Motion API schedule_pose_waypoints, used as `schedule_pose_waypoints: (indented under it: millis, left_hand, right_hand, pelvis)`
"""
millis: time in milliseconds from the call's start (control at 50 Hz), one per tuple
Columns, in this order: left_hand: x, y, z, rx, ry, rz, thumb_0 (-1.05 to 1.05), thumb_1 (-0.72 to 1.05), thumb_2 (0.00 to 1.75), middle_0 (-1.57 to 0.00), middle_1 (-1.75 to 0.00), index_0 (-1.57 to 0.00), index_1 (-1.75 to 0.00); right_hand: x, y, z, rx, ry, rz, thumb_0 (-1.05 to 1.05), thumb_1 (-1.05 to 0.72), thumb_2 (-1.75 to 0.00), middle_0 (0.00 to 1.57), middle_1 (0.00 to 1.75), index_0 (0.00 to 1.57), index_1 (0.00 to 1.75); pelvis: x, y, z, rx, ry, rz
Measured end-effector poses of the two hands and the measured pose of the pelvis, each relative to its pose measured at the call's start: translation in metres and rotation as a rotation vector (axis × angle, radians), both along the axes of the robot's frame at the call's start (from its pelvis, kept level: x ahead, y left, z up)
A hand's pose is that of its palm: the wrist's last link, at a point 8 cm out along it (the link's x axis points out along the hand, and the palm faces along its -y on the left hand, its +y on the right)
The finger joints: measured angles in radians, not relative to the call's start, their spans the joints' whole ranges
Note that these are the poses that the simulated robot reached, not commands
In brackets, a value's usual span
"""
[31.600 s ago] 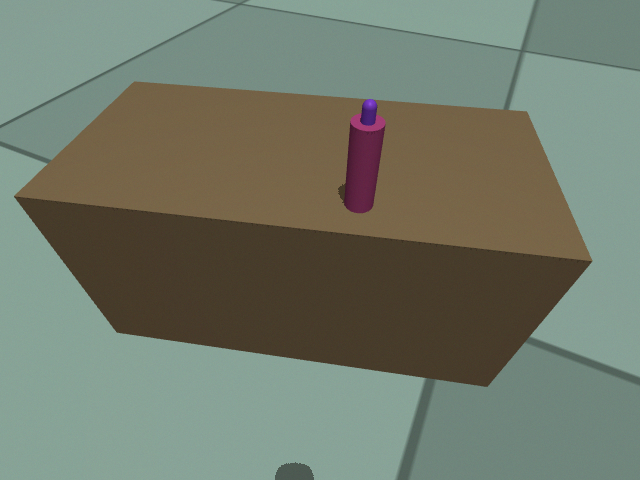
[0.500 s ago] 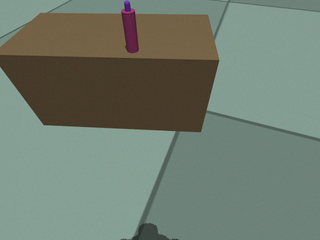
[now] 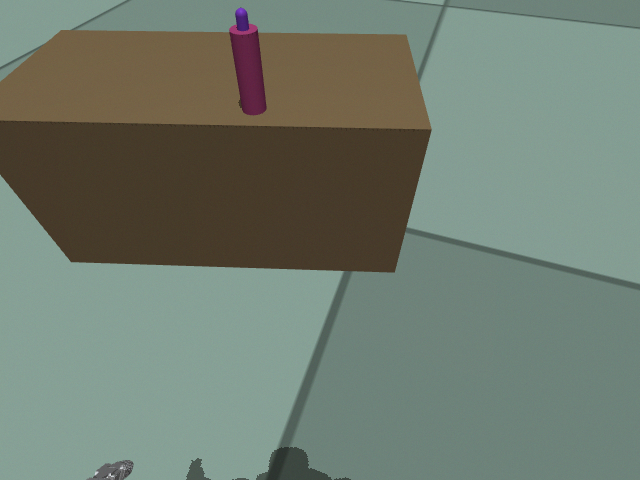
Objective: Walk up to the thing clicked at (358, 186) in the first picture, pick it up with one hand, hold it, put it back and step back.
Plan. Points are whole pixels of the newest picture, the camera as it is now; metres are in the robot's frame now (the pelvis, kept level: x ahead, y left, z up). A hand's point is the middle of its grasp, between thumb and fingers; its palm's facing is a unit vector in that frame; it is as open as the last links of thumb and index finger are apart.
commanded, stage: step back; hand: left
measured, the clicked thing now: (248, 63) +1.05 +0.20 +0.02
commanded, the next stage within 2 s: stand in 0.14 s
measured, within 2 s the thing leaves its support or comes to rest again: neither
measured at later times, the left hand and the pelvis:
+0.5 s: hand out of the picture +0.08 +0.26 -0.14, palm faces -0.02 -0.94 -0.34, open 7.4 cm; pelvis -0.01 +0.00 +0.02, yaw -1 degrees
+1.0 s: hand out of the picture +0.04 +0.25 -0.14, palm faces -0.04 -0.94 -0.34, open 7.4 cm; pelvis -0.02 -0.01 +0.02, yaw -1 degrees
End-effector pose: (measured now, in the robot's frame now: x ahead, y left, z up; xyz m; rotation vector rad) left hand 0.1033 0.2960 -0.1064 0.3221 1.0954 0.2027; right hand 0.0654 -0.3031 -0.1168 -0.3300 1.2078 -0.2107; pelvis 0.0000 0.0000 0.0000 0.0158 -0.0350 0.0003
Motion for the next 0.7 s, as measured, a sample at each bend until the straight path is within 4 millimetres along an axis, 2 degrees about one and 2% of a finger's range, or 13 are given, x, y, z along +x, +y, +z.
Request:
schedule_pose_waypoints:
  millis: [160,260,360,500,700]
  left_hand:
    - [0.016,0.010,-0.004,-0.016,0.001,0.010,0.00,0.90,0.90,-0.21,-0.30,-0.20,-0.30]
    - [0.007,0.010,-0.001,-0.022,0.045,0.007,0.00,0.91,0.90,-0.20,-0.30,-0.20,-0.30]
    - [-0.008,0.007,0.002,-0.022,0.083,0.008,0.00,0.91,0.90,-0.20,-0.30,-0.20,-0.30]
    - [-0.031,0.004,0.005,-0.016,0.116,0.014,0.00,0.91,0.90,-0.20,-0.30,-0.20,-0.30]
    - [-0.056,0.001,0.006,-0.011,0.144,0.024,0.00,0.91,0.90,-0.20,-0.30,-0.20,-0.30]
  right_hand:
    - [0.024,0.015,0.012,-0.003,-0.024,0.011,0.01,-0.90,-0.90,0.20,0.30,0.20,0.30]
    - [0.037,0.020,0.018,0.009,-0.061,0.024,0.01,-0.90,-0.90,0.20,0.30,0.20,0.30]
    - [0.041,0.022,0.020,0.022,-0.078,0.031,0.01,-0.90,-0.90,0.20,0.30,0.20,0.30]
    - [0.031,0.019,0.019,0.041,-0.065,0.029,0.01,-0.90,-0.90,0.20,0.30,0.20,0.30]
    - [-0.003,0.010,0.015,0.044,-0.007,0.009,0.01,-0.90,-0.90,0.20,0.30,0.20,0.30]
  pelvis:
    - [0.008,0.006,0.004,-0.018,0.004,-0.006]
    - [0.007,0.009,0.010,-0.020,-0.001,-0.013]
    - [0.002,0.008,0.015,-0.018,-0.009,-0.014]
    - [-0.007,0.004,0.018,-0.019,-0.016,-0.012]
    - [-0.017,-0.001,0.019,-0.019,-0.020,-0.011]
